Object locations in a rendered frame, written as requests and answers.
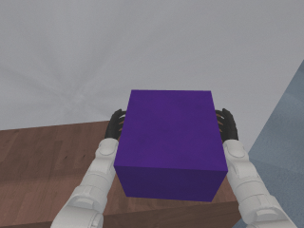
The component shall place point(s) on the left robot upper arm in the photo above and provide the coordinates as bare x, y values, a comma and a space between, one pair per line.
79, 217

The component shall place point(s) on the left robot forearm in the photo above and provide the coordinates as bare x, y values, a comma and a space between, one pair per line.
93, 190

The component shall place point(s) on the right robot forearm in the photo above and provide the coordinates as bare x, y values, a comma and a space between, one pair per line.
255, 202

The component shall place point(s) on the left robot hand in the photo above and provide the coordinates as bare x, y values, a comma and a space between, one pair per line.
114, 125

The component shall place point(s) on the pedestal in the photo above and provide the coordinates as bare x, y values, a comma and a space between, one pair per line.
41, 166

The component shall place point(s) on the right robot hand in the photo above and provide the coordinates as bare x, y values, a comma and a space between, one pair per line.
228, 126

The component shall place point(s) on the carton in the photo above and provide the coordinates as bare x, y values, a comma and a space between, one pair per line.
170, 146

